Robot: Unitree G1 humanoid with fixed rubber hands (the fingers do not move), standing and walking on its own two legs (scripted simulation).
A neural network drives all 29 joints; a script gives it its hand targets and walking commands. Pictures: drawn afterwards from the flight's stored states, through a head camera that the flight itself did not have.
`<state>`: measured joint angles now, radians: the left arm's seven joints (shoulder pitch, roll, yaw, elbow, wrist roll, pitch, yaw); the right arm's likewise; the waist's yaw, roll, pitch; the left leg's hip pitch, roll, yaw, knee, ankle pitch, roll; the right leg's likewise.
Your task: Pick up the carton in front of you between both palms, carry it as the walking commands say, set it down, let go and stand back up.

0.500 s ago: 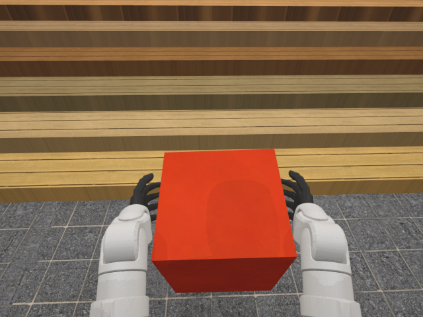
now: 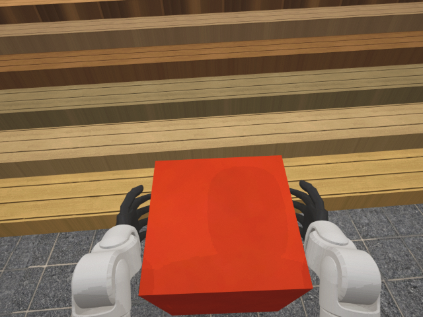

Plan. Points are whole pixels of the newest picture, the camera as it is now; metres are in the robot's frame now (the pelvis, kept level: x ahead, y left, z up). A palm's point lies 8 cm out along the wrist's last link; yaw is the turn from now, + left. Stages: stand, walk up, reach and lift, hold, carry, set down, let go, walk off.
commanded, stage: carry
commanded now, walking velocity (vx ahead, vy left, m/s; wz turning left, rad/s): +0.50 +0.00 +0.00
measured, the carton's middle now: (221, 242) +0.25 -0.01 +0.04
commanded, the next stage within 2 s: none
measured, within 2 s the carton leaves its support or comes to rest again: neither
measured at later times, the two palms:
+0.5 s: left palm (145, 103) +0.59 +0.16 +0.13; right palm (262, 96) +0.59 -0.14 +0.14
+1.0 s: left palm (161, 44) +1.01 +0.16 +0.13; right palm (240, 38) +1.04 -0.14 +0.13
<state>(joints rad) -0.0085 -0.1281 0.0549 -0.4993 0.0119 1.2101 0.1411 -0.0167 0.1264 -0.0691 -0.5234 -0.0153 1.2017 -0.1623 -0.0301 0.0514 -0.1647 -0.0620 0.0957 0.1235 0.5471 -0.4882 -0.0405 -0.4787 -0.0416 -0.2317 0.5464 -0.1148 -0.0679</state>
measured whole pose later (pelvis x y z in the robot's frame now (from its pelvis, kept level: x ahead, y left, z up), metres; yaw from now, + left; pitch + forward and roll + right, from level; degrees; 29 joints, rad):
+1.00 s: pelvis +0.65 -0.02 +0.01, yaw +0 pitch +7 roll +1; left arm -0.60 -0.09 0.26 -0.17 -0.02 1.14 0.19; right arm -0.63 0.08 -0.30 -0.17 0.02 1.14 -0.19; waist 0.08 0.01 0.03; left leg -0.58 0.00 0.04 1.44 -0.47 0.05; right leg -0.44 0.01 -0.12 0.58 -0.27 -0.08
